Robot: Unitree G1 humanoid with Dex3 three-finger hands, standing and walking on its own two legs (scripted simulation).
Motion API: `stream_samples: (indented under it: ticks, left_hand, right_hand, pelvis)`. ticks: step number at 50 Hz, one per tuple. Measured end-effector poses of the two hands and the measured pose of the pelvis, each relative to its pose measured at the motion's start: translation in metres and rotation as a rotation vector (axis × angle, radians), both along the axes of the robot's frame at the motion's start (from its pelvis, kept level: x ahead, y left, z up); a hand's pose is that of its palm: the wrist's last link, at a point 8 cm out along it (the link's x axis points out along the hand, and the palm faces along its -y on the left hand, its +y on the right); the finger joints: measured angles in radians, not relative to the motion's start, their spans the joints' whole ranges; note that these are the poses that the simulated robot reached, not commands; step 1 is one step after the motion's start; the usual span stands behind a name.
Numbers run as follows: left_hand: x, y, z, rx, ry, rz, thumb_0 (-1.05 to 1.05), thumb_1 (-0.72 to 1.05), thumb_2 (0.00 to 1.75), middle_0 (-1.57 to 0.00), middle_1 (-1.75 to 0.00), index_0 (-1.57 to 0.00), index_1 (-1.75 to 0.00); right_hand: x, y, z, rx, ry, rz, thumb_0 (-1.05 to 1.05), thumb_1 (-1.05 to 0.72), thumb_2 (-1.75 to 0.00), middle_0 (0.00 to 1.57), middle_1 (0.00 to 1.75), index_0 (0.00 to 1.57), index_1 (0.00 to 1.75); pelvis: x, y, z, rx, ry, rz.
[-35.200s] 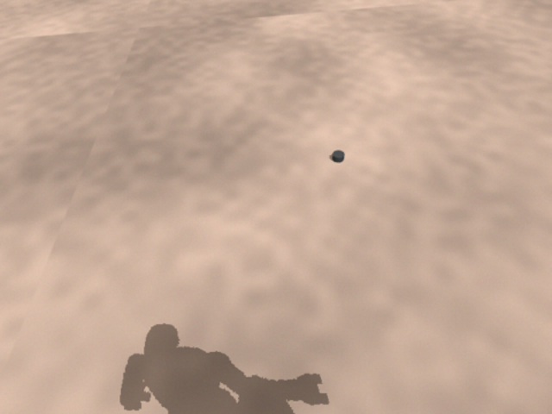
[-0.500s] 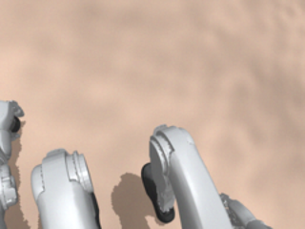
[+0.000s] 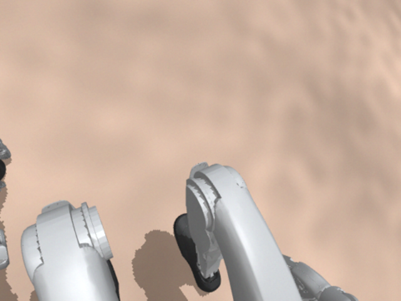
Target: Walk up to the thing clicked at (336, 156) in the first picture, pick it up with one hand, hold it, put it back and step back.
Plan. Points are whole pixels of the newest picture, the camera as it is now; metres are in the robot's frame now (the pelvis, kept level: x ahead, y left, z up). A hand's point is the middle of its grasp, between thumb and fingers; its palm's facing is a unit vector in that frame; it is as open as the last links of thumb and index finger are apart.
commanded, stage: rest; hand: left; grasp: from above
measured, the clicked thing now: out of the picture +0.41 +0.33 -0.27
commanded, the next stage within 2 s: open in 0.36 s
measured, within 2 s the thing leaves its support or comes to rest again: neither
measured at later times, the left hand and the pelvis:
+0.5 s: hand out of the picture +0.39 +0.32 -0.24, palm faces -0.43 -0.16 -0.89, open 7.2 cm; pelvis +0.00 +0.00 +0.00, yaw -1 degrees
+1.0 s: hand out of the picture +0.39 +0.32 -0.25, palm faces -0.44 -0.16 -0.89, open 12.6 cm; pelvis -0.01 +0.00 +0.01, yaw -1 degrees
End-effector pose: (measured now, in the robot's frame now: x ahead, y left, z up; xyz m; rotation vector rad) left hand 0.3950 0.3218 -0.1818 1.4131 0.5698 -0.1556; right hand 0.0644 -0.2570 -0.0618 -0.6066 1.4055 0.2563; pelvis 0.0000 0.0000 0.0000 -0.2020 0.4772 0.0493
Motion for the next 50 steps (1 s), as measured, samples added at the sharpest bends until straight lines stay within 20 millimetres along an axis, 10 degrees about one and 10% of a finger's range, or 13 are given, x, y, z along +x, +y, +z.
stream_samples:
  ticks: [27,50]
  left_hand:
    - [0.000,0.001,-0.005,0.013,0.004,0.000,-0.05,0.27,0.32,-0.71,-0.44,-0.94,-0.47]
    - [-0.002,0.000,-0.011,0.010,0.003,-0.012,-0.01,-0.24,0.74,-0.38,-0.86,-0.32,-0.78]
  right_hand:
    - [-0.002,0.007,0.007,0.052,0.010,0.082,0.00,-0.91,-0.90,0.20,0.30,0.20,0.30]
    - [0.002,0.010,0.016,0.050,-0.006,0.106,0.00,-0.90,-0.90,0.20,0.30,0.20,0.30]
  pelvis:
    - [-0.004,-0.001,0.003,-0.012,-0.032,-0.011]
    - [-0.006,0.002,0.005,-0.026,-0.045,-0.014]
